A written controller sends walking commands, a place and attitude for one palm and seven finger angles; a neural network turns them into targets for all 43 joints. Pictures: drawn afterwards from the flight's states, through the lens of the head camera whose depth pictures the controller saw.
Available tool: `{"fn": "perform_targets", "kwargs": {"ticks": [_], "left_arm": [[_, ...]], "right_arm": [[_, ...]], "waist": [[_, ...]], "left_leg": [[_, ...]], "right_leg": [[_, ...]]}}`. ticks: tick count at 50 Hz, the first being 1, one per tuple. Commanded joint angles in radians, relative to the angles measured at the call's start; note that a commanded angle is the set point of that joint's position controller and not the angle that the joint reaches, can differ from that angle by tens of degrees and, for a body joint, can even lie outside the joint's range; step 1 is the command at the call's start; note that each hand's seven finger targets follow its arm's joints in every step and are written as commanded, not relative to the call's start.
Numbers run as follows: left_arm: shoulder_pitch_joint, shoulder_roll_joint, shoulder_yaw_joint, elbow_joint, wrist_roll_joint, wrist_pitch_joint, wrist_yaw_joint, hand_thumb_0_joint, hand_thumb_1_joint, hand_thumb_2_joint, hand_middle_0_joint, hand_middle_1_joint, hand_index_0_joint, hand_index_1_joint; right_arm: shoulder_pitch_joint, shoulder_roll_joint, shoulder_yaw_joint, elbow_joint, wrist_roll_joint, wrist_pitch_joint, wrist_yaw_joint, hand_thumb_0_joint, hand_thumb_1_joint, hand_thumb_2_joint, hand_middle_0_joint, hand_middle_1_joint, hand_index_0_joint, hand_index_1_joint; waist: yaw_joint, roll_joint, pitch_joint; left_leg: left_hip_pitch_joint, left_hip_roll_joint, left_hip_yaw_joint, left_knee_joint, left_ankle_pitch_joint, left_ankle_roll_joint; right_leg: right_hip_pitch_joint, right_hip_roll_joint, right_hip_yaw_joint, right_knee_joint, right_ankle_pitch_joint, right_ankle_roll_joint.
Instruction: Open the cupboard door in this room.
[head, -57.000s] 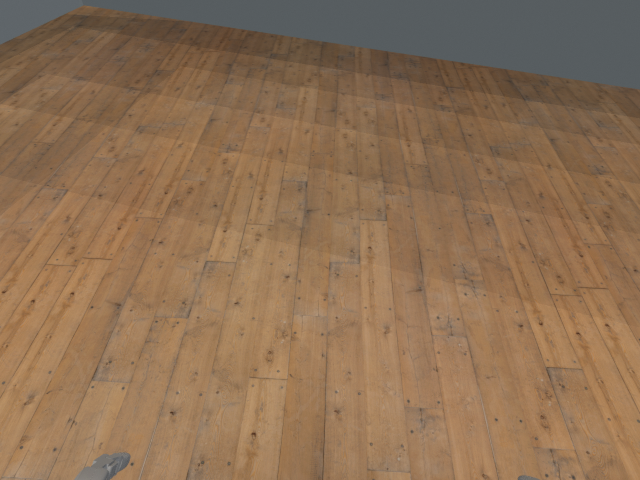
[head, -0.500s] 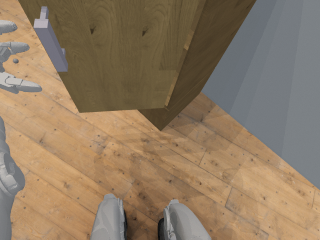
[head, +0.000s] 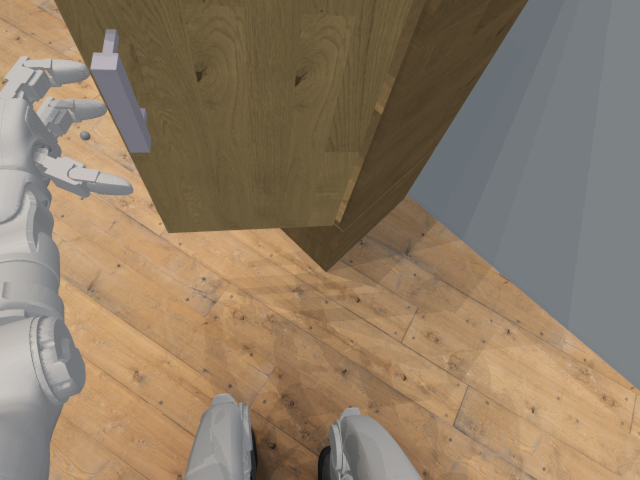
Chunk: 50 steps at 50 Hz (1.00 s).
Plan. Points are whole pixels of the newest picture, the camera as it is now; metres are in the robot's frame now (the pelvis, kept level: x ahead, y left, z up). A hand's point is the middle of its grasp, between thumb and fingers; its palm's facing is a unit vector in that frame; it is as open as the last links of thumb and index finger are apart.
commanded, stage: slide the fingers in behind the handle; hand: left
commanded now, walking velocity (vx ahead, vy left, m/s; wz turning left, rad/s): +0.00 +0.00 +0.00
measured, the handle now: (126, 95) +0.56 +0.22 +0.07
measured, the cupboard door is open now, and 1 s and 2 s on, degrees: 51 51 51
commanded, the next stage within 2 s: close the thumb around the handle in 1.08 s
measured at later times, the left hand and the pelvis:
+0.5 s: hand (122, 136) +0.50 +0.21 +0.07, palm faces +0.06 -1.00 -0.01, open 14.0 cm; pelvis +0.00 -0.01 +0.00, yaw +0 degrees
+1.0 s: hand (132, 134) +0.50 +0.20 +0.07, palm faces +0.09 -1.00 -0.01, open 14.0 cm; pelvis +0.00 -0.02 +0.00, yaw +0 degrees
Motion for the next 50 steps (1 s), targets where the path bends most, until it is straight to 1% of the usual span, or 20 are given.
{"fn": "perform_targets", "kwargs": {"ticks": [1, 4, 5, 8, 10, 11, 16, 19, 22, 23, 26, 29, 31, 34, 38, 42, 46, 47, 48, 50], "left_arm": [[-0.418, 0.207, -0.012, -0.189, -0.023, -0.071, 0.004, 0.000, -0.500, 0.300, -0.300, -1.200, -0.300, -1.200], [-0.407, 0.219, -0.009, -0.142, -0.019, -0.036, 0.003, 0.000, -0.500, 0.300, -0.300, -1.200, -0.300, -1.200], [-0.396, 0.207, -0.008, -0.146, -0.022, -0.037, 0.005, 0.000, -0.500, 0.300, -0.300, -1.200, -0.300, -1.200], [-0.420, 0.200, -0.012, -0.182, -0.021, -0.049, 0.021, 0.000, -0.500, 0.300, -0.300, -1.200, -0.300, -1.200], [-0.439, 0.243, 0.027, -0.199, -0.023, -0.070, 0.035, 0.000, -0.500, 0.300, -0.300, -1.200, -0.300, -1.200], [-0.439, 0.257, 0.033, -0.212, -0.016, -0.080, 0.039, 0.000, -0.500, 0.300, -0.300, -1.200, -0.300, -1.200], [-0.405, 0.217, 0.015, -0.221, -0.010, -0.092, 0.047, 0.000, -0.500, 0.300, -0.300, -1.200, -0.300, -1.200], [-0.386, 0.186, -0.015, -0.193, -0.009, -0.069, 0.043, 0.000, -0.500, 0.300, -0.300, -1.200, -0.300, -1.200], [-0.393, 0.145, -0.037, -0.208, -0.015, -0.065, 0.050, 0.000, -0.500, 0.300, -0.300, -1.200, -0.300, -1.200], [-0.413, 0.144, -0.039, -0.207, -0.018, -0.063, 0.055, 0.000, -0.500, 0.300, -0.300, -1.200, -0.300, -1.200], [-0.429, 0.166, -0.017, -0.202, -0.018, -0.074, 0.073, 0.000, -0.500, 0.300, -0.300, -1.200, -0.300, -1.200], [-0.423, 0.141, -0.034, -0.196, -0.009, -0.083, 0.089, 0.000, -0.500, 0.300, -0.300, -1.200, -0.300, -1.200], [-0.437, 0.172, -0.016, -0.190, 0.002, -0.093, 0.100, 0.000, -0.500, 0.300, -0.300, -1.200, -0.300, -1.200], [-0.412, 0.122, -0.049, -0.205, 0.008, -0.096, 0.106, 0.000, -0.500, 0.300, -0.300, -1.200, -0.300, -1.200], [-0.394, 0.182, -0.001, -0.179, 0.012, -0.089, 0.112, 0.000, -0.500, 0.300, -0.300, -1.200, -0.300, -1.200], [-0.416, 0.149, -0.025, -0.193, 0.005, -0.088, 0.112, 0.000, -0.500, 0.300, -0.300, -1.200, -0.300, -1.200], [-0.411, 0.195, 0.005, -0.191, 0.002, -0.098, 0.103, 0.000, -0.500, 0.300, -0.300, -1.200, -0.300, -1.200], [-0.426, 0.155, -0.027, -0.190, -0.001, -0.096, 0.098, 0.000, -0.500, 0.300, -0.300, -1.200, -0.300, -1.200], [-0.417, 0.184, -0.003, -0.180, 0.001, -0.095, 0.096, 0.000, -0.500, 0.300, -0.300, -1.200, -0.300, -1.200], [-0.431, 0.143, -0.036, -0.192, -0.006, -0.097, 0.088, 0.000, -0.500, 0.300, -0.300, -1.200, -0.300, -1.200]], "right_arm": [[0.179, -0.201, -0.076, -0.028, -0.006, -0.006, -0.013, 0.000, -0.900, -0.900, 0.200, 0.300, 0.200, 0.300], [0.186, -0.204, -0.074, -0.034, -0.003, 0.002, -0.016, 0.000, -0.900, -0.900, 0.200, 0.300, 0.200, 0.300], [0.188, -0.201, -0.073, -0.038, -0.004, 0.000, -0.015, 0.000, -0.900, -0.900, 0.200, 0.300, 0.200, 0.300], [0.182, -0.194, -0.074, -0.040, -0.005, 0.000, -0.013, 0.000, -0.900, -0.900, 0.200, 0.300, 0.200, 0.300], [0.188, -0.194, -0.072, -0.035, -0.009, -0.003, -0.013, 0.000, -0.900, -0.900, 0.200, 0.300, 0.200, 0.300], [0.184, -0.194, -0.073, -0.036, -0.009, -0.002, -0.013, 0.000, -0.900, -0.900, 0.200, 0.300, 0.200, 0.300], [0.185, -0.186, -0.078, -0.032, -0.010, 0.001, -0.003, 0.000, -0.900, -0.900, 0.200, 0.300, 0.200, 0.300], [0.185, -0.184, -0.078, -0.033, -0.005, 0.008, -0.002, 0.000, -0.900, -0.900, 0.200, 0.300, 0.200, 0.300], [0.185, -0.182, -0.082, -0.032, -0.005, 0.009, -0.001, 0.000, -0.900, -0.900, 0.200, 0.300, 0.200, 0.300], [0.185, -0.183, -0.082, -0.028, -0.005, 0.007, -0.002, 0.000, -0.900, -0.900, 0.200, 0.300, 0.200, 0.300], [0.187, -0.184, -0.080, -0.024, -0.008, 0.003, -0.003, 0.000, -0.900, -0.900, 0.200, 0.300, 0.200, 0.300], [0.180, -0.178, -0.079, -0.026, -0.011, -0.001, 0.002, 0.000, -0.900, -0.900, 0.200, 0.300, 0.200, 0.300], [0.184, -0.182, -0.078, -0.024, -0.013, -0.002, 0.001, 0.000, -0.900, -0.900, 0.200, 0.300, 0.200, 0.300], [0.180, -0.174, -0.082, -0.032, -0.014, 0.001, 0.008, 0.000, -0.900, -0.900, 0.200, 0.300, 0.200, 0.300], [0.185, -0.182, -0.080, -0.037, -0.014, 0.008, 0.008, 0.000, -0.900, -0.900, 0.200, 0.300, 0.200, 0.300], [0.179, -0.176, -0.079, -0.039, -0.011, 0.007, 0.008, 0.000, -0.900, -0.900, 0.200, 0.300, 0.200, 0.300], [0.182, -0.179, -0.077, -0.038, -0.010, 0.004, 0.003, 0.000, -0.900, -0.900, 0.200, 0.300, 0.200, 0.300], [0.175, -0.174, -0.077, -0.035, -0.008, 0.002, 0.004, 0.000, -0.900, -0.900, 0.200, 0.300, 0.200, 0.300], [0.181, -0.178, -0.078, -0.032, -0.010, 0.002, 0.002, 0.000, -0.900, -0.900, 0.200, 0.300, 0.200, 0.300], [0.183, -0.175, -0.078, -0.030, -0.009, 0.000, 0.005, 0.000, -0.900, -0.900, 0.200, 0.300, 0.200, 0.300]], "waist": [[-0.018, 0.186, -0.488], [-0.018, 0.134, -0.450], [-0.012, 0.158, -0.457], [-0.012, 0.145, -0.475], [-0.010, 0.135, -0.483], [0.001, 0.170, -0.513], [0.003, 0.173, -0.539], [-0.002, 0.157, -0.487], [-0.005, 0.165, -0.492], [-0.017, 0.146, -0.479], [-0.014, 0.131, -0.476], [-0.016, 0.135, -0.466], [-0.016, 0.135, -0.472], [-0.009, 0.160, -0.504], [0.000, 0.129, -0.500], [-0.010, 0.127, -0.490], [-0.004, 0.105, -0.501], [-0.020, 0.110, -0.487], [-0.011, 0.106, -0.482], [-0.018, 0.138, -0.477]], "left_leg": [[0.676, -0.020, -0.118, -0.121, 0.309, -0.011], [0.604, -0.026, -0.104, -0.124, 0.275, -0.003], [0.613, -0.030, -0.101, -0.121, 0.291, -0.003], [0.610, -0.029, -0.095, -0.116, 0.289, -0.001], [0.590, -0.030, -0.090, -0.105, 0.300, 0.002], [0.604, -0.030, -0.090, -0.105, 0.320, -0.003], [0.618, -0.032, -0.080, -0.096, 0.353, -0.003], [0.590, -0.035, -0.077, -0.109, 0.316, -0.003], [0.617, -0.035, -0.081, -0.113, 0.322, -0.004], [0.606, -0.033, -0.081, -0.113, 0.309, -0.001], [0.575, -0.037, -0.078, -0.110, 0.289, 0.001], [0.560, -0.040, -0.071, -0.107, 0.274, 0.002], [0.555, -0.039, -0.072, -0.102, 0.284, 0.003], [0.591, -0.040, -0.071, -0.103, 0.307, -0.002], [0.557, -0.041, -0.068, -0.102, 0.309, 0.000], [0.542, -0.044, -0.060, -0.100, 0.288, 0.004], [0.507, -0.046, -0.054, -0.093, 0.285, 0.007], [0.505, -0.046, -0.052, -0.092, 0.273, 0.009], [0.502, -0.044, -0.053, -0.091, 0.273, 0.007], [0.538, -0.045, -0.060, -0.097, 0.280, 0.006]], "right_leg": [[-0.070, 0.016, 0.029, -0.151, 0.246, -0.013], [-0.028, 0.015, 0.034, -0.160, 0.244, -0.009], [-0.034, 0.014, 0.035, -0.156, 0.252, -0.012], [-0.023, 0.014, 0.041, -0.159, 0.258, -0.009], [0.003, 0.016, 0.047, -0.151, 0.274, -0.010], [0.007, 0.014, 0.047, -0.143, 0.286, -0.011], [0.029, 0.016, 0.051, -0.142, 0.329, -0.009], [0.036, 0.017, 0.050, -0.156, 0.311, -0.008], [0.015, 0.016, 0.046, -0.158, 0.304, -0.009], [0.010, 0.016, 0.047, -0.163, 0.299, -0.007], [0.028, 0.014, 0.054, -0.162, 0.292, -0.006], [0.028, 0.013, 0.056, -0.163, 0.284, -0.005], [0.031, 0.012, 0.061, -0.156, 0.295, -0.006], [0.026, 0.012, 0.056, -0.151, 0.308, -0.008], [0.059, 0.012, 0.059, -0.148, 0.322, -0.006], [0.067, 0.012, 0.067, -0.158, 0.323, -0.002], [0.103, 0.012, 0.078, -0.155, 0.337, -0.001], [0.087, 0.012, 0.078, -0.160, 0.329, 0.002], [0.090, 0.012, 0.078, -0.159, 0.326, 0.000], [0.061, 0.014, 0.071, -0.157, 0.318, -0.004]]}}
